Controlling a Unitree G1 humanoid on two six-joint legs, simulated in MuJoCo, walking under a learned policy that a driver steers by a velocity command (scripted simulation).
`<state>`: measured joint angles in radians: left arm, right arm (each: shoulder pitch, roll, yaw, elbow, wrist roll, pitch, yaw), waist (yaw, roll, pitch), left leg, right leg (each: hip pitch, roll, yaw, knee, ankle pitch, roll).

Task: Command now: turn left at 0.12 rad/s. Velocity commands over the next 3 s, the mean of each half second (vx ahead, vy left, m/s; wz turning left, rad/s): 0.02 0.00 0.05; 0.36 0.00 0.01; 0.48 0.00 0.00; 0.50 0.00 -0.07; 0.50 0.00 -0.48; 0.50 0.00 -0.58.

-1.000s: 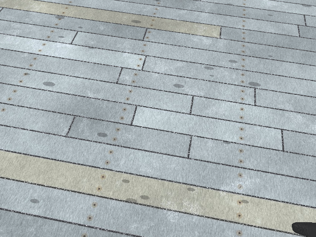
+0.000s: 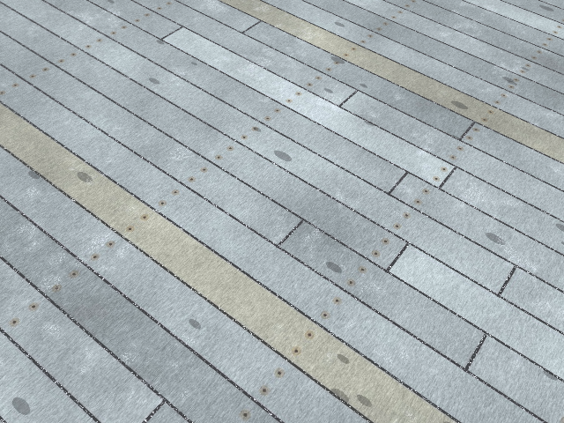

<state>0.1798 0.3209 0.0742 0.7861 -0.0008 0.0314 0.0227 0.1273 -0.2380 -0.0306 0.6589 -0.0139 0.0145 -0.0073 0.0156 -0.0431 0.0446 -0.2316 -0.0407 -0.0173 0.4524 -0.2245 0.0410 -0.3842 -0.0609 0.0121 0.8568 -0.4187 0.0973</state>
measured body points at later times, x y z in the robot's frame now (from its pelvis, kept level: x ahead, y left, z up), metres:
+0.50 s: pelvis +0.01 -0.02 -0.01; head +0.01 -0.02 +0.44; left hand +0.09 +0.25 -0.14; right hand +0.11 -0.29 -0.13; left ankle +0.01 +0.09 -0.74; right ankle -0.01 -0.15 -0.74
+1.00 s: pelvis +0.18 -0.02 -0.01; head +0.22 -0.02 +0.44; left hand +0.43 +0.19 -0.09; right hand +0.09 -0.28 -0.14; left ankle +0.01 +0.09 -0.74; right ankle +0.36 -0.15 -0.71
